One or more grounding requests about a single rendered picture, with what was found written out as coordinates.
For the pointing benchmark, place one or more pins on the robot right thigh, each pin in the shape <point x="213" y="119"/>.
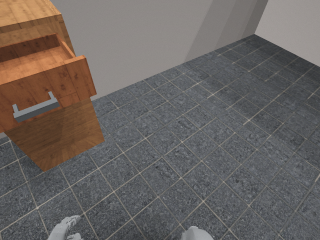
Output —
<point x="195" y="234"/>

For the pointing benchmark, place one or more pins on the drawer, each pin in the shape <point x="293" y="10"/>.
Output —
<point x="31" y="68"/>

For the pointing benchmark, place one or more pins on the robot left hand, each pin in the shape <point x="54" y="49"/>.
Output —
<point x="61" y="230"/>

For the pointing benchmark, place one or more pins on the handle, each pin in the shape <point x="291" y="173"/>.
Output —
<point x="36" y="109"/>

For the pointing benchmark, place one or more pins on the cabinet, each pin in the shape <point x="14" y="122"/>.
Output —
<point x="65" y="133"/>

